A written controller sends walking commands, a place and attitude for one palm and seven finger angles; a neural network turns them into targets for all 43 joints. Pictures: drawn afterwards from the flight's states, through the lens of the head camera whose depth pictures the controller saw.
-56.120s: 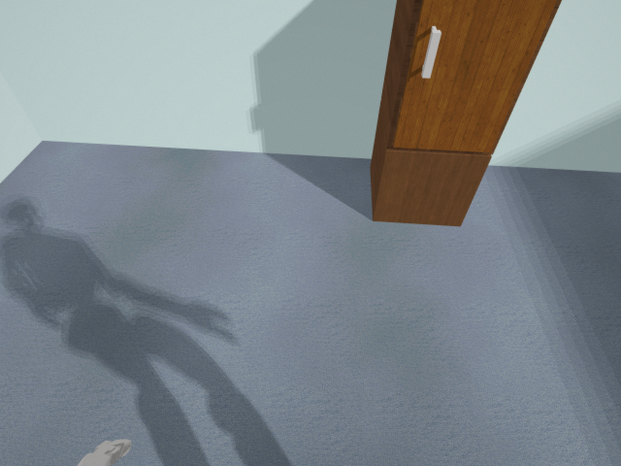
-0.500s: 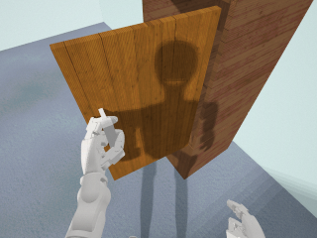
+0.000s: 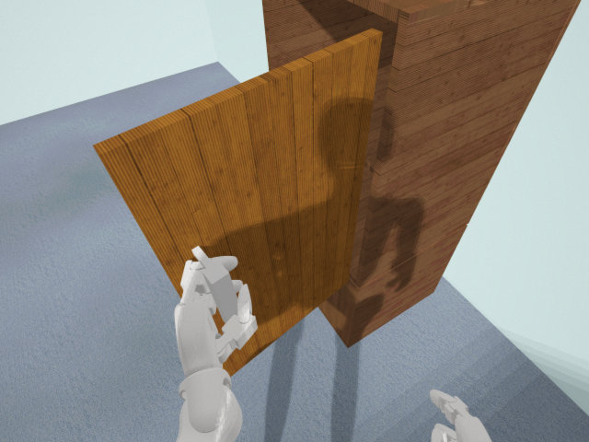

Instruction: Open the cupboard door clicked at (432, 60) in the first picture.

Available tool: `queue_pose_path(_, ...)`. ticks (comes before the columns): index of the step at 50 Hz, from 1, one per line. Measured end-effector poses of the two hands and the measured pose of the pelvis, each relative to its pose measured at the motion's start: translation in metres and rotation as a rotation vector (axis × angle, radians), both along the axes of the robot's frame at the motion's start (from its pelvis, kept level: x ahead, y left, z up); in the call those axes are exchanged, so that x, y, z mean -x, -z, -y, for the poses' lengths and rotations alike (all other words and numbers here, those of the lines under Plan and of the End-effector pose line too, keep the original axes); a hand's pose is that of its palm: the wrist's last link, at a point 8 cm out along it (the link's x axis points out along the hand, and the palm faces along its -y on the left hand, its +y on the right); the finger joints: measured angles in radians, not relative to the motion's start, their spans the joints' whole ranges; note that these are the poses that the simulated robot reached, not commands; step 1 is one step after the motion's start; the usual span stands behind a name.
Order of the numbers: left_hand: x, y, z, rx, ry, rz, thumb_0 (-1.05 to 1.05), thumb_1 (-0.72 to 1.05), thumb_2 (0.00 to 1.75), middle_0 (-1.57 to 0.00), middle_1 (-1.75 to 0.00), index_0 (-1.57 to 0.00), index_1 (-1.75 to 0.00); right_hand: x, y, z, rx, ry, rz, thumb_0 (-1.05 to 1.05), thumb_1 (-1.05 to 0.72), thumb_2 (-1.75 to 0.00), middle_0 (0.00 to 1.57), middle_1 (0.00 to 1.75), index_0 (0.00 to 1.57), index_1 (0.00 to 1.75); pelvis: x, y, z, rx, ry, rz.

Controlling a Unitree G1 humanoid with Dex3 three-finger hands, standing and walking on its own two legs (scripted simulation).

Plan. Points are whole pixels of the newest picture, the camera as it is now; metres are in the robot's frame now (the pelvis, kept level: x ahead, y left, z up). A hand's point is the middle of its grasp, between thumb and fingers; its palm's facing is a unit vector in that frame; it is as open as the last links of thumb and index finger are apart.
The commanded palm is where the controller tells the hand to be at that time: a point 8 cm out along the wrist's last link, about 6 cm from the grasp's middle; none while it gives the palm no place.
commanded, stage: open thumb and fingers to let go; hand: left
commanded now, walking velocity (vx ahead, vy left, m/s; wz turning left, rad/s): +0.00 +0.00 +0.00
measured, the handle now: (217, 288) +0.31 +0.11 +0.06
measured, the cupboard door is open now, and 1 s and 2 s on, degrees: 99 99 100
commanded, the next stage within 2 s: slide the hand sideways off the handle in 0.80 s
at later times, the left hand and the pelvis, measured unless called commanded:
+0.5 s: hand (240, 317) +0.27 +0.08 +0.06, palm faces +0.29 -0.96 +0.00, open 12.4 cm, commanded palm +0.23 +0.13 +0.06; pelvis -0.01 +0.00 +0.00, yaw +0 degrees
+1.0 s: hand (237, 332) +0.25 +0.08 +0.06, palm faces +0.04 -1.00 -0.06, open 15.5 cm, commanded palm +0.22 +0.13 +0.06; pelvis -0.02 +0.03 -0.01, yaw -1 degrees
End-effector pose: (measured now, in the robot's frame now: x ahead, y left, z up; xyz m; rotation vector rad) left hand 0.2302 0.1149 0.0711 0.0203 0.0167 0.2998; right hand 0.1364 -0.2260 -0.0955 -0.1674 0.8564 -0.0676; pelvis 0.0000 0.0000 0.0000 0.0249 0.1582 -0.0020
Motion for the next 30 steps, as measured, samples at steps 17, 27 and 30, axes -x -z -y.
queue_pose_path(17, -0.004, 0.011, -0.005, 0.009, -0.021, 0.000, 0.01, 0.19, 0.59, -0.34, -1.28, -0.34, -1.27, -0.017, 0.002, -0.005, -0.010, -0.023, 0.050, 0.01, -0.90, -0.90, 0.20, 0.30, 0.20, 0.30, 0.009, 0.004, 0.005, -0.004, -0.009, -0.010)
queue_pose_path(27, -0.003, 0.011, -0.008, 0.030, 0.013, 0.002, 0.00, -0.34, 0.37, -0.30, -1.18, -0.34, -1.17, -0.014, -0.001, -0.018, -0.009, -0.021, 0.051, 0.01, -0.90, -0.90, 0.20, 0.30, 0.20, 0.30, 0.012, 0.004, -0.008, 0.005, -0.002, -0.008)
queue_pose_path(30, -0.003, 0.011, -0.008, 0.033, 0.017, 0.002, 0.00, -0.41, 0.34, -0.29, -1.09, -0.33, -1.08, -0.011, -0.002, -0.022, -0.006, -0.017, 0.052, 0.01, -0.90, -0.90, 0.20, 0.30, 0.20, 0.30, 0.012, 0.004, -0.013, 0.010, 0.001, -0.007)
